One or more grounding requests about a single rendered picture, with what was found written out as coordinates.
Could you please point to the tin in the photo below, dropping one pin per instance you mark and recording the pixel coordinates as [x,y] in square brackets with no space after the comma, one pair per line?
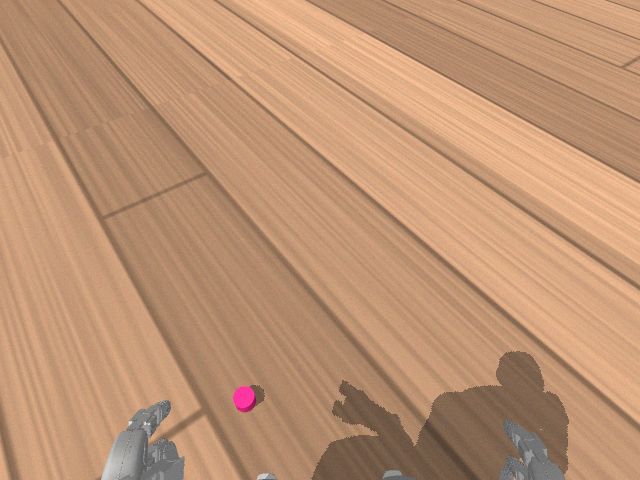
[244,399]

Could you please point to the left robot hand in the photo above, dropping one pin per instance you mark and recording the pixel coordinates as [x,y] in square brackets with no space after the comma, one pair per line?
[131,458]

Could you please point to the right robot hand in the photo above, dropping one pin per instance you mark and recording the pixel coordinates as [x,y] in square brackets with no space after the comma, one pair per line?
[533,453]

